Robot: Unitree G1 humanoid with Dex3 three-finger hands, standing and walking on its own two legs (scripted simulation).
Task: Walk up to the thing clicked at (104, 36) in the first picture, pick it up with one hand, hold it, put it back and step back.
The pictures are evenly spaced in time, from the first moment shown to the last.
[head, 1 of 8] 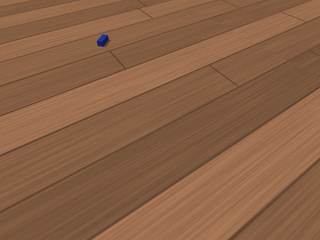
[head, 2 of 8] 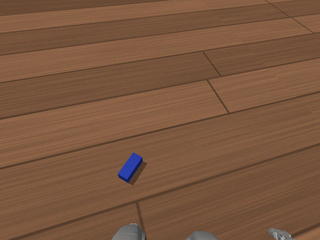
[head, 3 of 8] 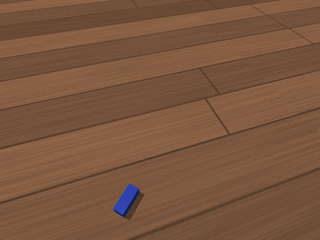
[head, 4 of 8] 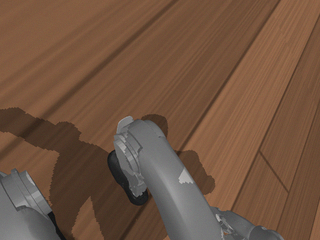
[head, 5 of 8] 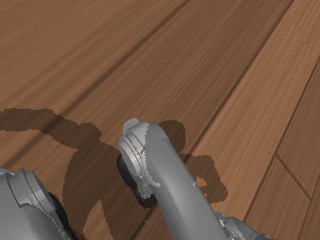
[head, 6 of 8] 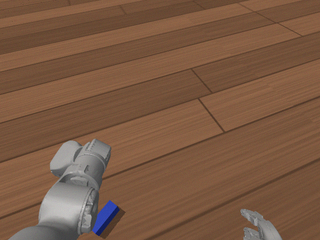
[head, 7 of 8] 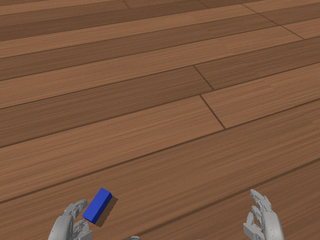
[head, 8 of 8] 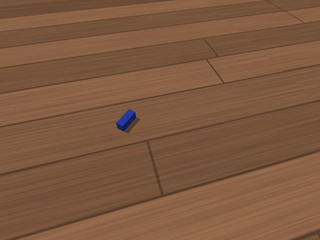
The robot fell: no
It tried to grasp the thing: yes
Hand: left
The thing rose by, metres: 0.32
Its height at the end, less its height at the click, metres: +0.00
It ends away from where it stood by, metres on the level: 0.13
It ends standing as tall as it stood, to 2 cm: yes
